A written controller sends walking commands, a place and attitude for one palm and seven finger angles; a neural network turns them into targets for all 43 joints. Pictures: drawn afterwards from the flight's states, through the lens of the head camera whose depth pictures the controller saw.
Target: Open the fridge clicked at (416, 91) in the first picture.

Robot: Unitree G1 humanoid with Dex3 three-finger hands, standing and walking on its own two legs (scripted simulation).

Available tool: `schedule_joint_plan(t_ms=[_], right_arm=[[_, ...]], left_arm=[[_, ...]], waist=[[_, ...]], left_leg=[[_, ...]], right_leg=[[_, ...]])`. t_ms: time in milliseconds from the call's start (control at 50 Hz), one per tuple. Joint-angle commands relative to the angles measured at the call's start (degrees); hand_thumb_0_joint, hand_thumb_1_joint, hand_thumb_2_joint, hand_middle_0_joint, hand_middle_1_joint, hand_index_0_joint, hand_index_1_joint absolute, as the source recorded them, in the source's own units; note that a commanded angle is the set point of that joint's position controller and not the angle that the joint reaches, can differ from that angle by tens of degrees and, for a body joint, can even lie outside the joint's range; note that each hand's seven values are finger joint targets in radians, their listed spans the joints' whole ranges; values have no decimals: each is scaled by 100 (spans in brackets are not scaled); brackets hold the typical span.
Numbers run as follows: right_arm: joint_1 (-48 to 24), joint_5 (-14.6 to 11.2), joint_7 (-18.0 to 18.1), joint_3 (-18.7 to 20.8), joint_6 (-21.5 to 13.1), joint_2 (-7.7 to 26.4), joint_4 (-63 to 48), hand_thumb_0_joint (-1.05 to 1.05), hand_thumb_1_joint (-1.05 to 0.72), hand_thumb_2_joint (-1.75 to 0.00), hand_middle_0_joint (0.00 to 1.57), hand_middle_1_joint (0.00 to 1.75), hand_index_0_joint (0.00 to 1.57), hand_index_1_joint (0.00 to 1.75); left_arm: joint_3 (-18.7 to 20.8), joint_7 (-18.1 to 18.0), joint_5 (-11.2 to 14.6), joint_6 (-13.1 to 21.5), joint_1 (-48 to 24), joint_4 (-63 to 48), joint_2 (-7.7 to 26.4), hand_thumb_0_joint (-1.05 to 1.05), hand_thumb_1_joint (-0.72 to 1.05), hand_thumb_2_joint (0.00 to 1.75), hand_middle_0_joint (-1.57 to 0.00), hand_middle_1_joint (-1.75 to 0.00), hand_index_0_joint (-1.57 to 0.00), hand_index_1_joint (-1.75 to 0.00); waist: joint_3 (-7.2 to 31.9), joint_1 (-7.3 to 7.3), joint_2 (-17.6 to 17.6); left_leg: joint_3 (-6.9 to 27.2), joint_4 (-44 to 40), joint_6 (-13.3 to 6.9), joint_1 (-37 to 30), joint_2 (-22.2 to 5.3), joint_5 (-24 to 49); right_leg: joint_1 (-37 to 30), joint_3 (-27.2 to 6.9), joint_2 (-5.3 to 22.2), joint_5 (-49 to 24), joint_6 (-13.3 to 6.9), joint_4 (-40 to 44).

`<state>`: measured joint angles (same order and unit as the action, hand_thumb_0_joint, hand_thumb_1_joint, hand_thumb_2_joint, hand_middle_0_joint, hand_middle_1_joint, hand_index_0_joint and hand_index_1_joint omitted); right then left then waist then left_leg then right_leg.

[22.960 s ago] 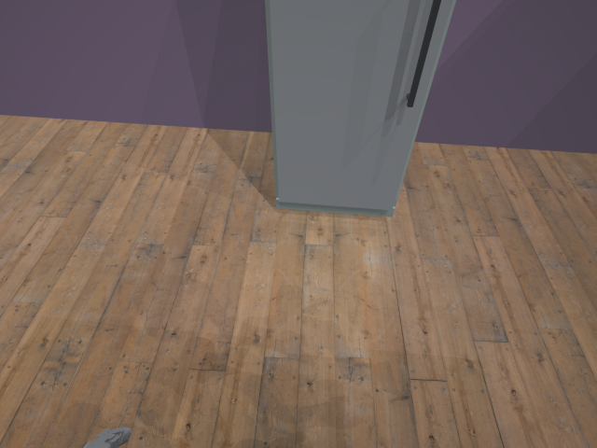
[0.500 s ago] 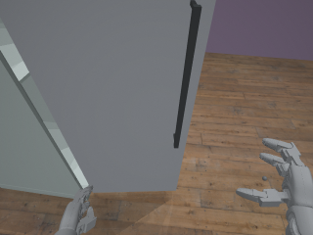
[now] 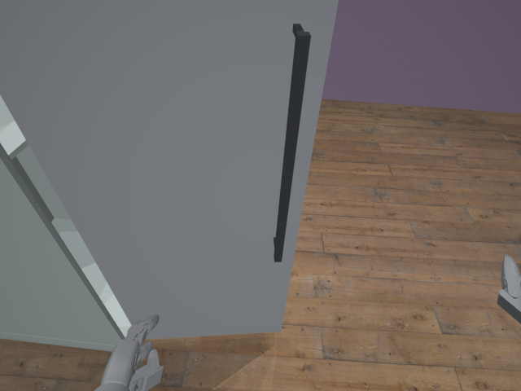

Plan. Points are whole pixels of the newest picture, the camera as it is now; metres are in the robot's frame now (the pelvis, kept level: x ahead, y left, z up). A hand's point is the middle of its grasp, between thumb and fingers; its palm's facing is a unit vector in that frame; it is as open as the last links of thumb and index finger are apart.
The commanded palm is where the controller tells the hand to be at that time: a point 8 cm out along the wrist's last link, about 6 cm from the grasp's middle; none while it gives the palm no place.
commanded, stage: draw the hand back to the body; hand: right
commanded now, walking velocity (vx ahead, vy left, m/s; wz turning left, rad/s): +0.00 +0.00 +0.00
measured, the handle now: (285, 172) +0.47 -0.06 +0.11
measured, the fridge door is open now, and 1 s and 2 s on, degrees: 80 80 80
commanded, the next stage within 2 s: step back with the hand held close in 0.32 s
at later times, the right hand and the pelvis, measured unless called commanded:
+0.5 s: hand (501, 291) +0.19 -0.27 +0.16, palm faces +0.49 +0.80 -0.35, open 7.4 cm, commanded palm +0.13 -0.29 +0.17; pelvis -0.01 +0.01 +0.00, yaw +0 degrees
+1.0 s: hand out of the picture +0.13 -0.27 +0.15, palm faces +0.46 +0.78 -0.42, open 7.4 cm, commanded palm +0.07 -0.30 +0.17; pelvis -0.07 +0.00 -0.01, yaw +0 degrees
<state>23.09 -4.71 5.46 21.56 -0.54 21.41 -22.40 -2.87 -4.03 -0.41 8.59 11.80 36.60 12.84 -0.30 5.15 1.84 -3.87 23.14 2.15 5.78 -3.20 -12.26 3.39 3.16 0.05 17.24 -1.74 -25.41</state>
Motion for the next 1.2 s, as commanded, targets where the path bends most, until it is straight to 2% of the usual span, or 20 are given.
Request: schedule_joint_plan(t_ms=[0,20,60,100,160,240,400,420,440,480,580,700,820,900,960,1020,1060,1120,1140,1180], right_arm=[[-655,21,-9,284,-265,715,-800,0,-90,-90,20,30,20,30],[-588,16,-18,259,-259,677,-707,0,-90,-90,20,30,20,30],[-724,24,0,344,-278,819,-942,0,-90,-90,20,30,20,30],[-758,47,37,478,-329,965,-1178,0,-90,-90,20,30,20,30],[-721,58,93,607,-380,1125,-1480,0,-90,-90,20,30,20,30],[-770,81,122,570,-372,1094,-1527,0,-90,-90,20,30,20,30],[-574,23,35,477,-335,851,-818,0,-90,-90,20,30,20,30],[-672,42,-16,124,-368,590,-1071,0,-90,-90,20,30,20,30],[-1521,92,94,913,-703,1444,-1742,0,-90,-90,20,30,20,30],[-386,122,69,462,-776,833,-1057,0,-90,-90,20,30,20,30],[235,166,178,721,-979,1054,-1570,0,-90,-90,20,30,20,30],[566,144,265,1022,-1135,1279,-1957,0,-90,-90,20,30,20,30],[369,195,281,902,-1202,1124,-1603,0,-90,-90,20,30,20,30],[149,300,307,828,-1321,1043,-1476,0,-90,-90,20,30,20,30],[79,351,323,895,-1429,1135,-1636,0,-90,-90,20,30,20,30],[-32,392,351,985,-1530,1285,-1978,0,-90,-90,20,30,20,30],[18,401,373,975,-1603,1232,-2083,0,-90,-90,20,30,20,30],[84,467,396,1142,-1704,1272,-2095,0,-90,-90,20,30,20,30],[116,485,391,1146,-1737,1230,-2084,0,-90,-90,20,30,20,30],[279,464,365,1239,-1786,1269,-1981,0,-90,-90,20,30,20,30]], left_arm=[[310,-23,45,268,-664,-858,703,0,90,90,-20,-30,-20,-30],[329,-22,44,266,-668,-854,723,0,90,90,-20,-30,-20,-30],[347,-31,40,240,-667,-904,737,0,90,90,-20,-30,-20,-30],[349,-43,8,255,-674,-916,723,0,90,90,-20,-30,-20,-30],[318,-64,-16,317,-712,-930,667,0,90,90,-20,-30,-20,-30],[295,-74,-4,367,-745,-891,646,0,90,90,-20,-30,-20,-30],[332,-54,28,226,-733,-867,667,0,90,90,-20,-30,-20,-30],[334,-35,19,254,-791,-910,668,0,90,90,-20,-30,-20,-30],[322,-24,50,132,-900,-1194,776,0,90,90,-20,-30,-20,-30],[329,-57,-8,-16,-808,-1081,669,0,90,90,-20,-30,-20,-30],[413,-92,-22,-240,-701,-1238,692,0,90,90,-20,-30,-20,-30],[492,-162,23,-387,-659,-1473,694,0,90,90,-20,-30,-20,-30],[541,-208,43,-325,-608,-1453,759,0,90,90,-20,-30,-20,-30],[552,-183,58,-248,-531,-1437,796,0,90,90,-20,-30,-20,-30],[556,-166,39,-183,-466,-1443,783,0,90,90,-20,-30,-20,-30],[558,-153,2,-121,-450,-1442,805,0,90,90,-20,-30,-20,-30],[537,-146,0,-62,-394,-1434,774,0,90,90,-20,-30,-20,-30],[559,-170,-5,50,-408,-1420,834,0,90,90,-20,-30,-20,-30],[557,-166,2,80,-382,-1429,788,0,90,90,-20,-30,-20,-30],[593,-142,-2,133,-323,-1401,755,0,90,90,-20,-30,-20,-30]], waist=[[-24,-109,208],[-70,-112,-57],[229,-94,0],[634,-38,162],[823,11,535],[484,-27,611],[47,-61,-13],[158,-82,19],[-10,-330,-45],[125,-341,-523],[903,-377,142],[1148,-370,199],[614,-397,124],[320,-440,44],[355,-445,-225],[356,-467,-89],[434,-481,113],[479,-447,981],[503,-427,992],[691,-431,693]], left_leg=[[25,-153,-291,-155,270,919],[9,-209,-287,-144,286,893],[29,-142,-280,-278,261,919],[42,-86,-291,-479,247,1079],[70,-69,-310,-613,232,1195],[52,-113,-323,-495,265,1140],[27,-211,-287,-245,270,787],[43,-248,-274,-276,260,804],[506,-436,-224,105,-58,836],[557,-500,-282,334,-265,811],[476,42,-300,102,-333,1482],[366,655,-204,-148,-141,1933],[473,806,-147,-14,-85,1158],[661,793,-180,18,-129,184],[868,497,-238,245,-255,-409],[935,349,-298,556,-289,-1030],[818,558,-267,536,-180,-1030],[428,1710,-108,-283,321,-345],[375,1980,-83,-485,404,44],[510,1790,-118,-470,352,733]], right_leg=[[530,-289,126,-1743,151,577],[549,-292,124,-1681,133,596],[449,-302,115,-1717,107,578],[324,-308,80,-1897,111,534],[284,-307,53,-1993,129,497],[388,-332,78,-1976,177,529],[548,-282,106,-1472,122,637],[463,-255,84,-1451,89,626],[1052,-298,252,-894,-46,377],[958,-333,173,-899,-63,153],[1012,-407,270,-1738,-17,17],[1422,-621,452,-2179,-32,116],[2309,-724,598,-735,-169,385],[3122,-787,590,1135,-296,475],[3155,-760,465,1526,-296,208],[3092,-842,441,1710,-292,85],[3127,-956,519,1809,-311,239],[3931,-1479,984,2376,-493,1090],[4070,-1558,1100,2242,-533,1126],[3723,-1341,964,1406,-469,662]])
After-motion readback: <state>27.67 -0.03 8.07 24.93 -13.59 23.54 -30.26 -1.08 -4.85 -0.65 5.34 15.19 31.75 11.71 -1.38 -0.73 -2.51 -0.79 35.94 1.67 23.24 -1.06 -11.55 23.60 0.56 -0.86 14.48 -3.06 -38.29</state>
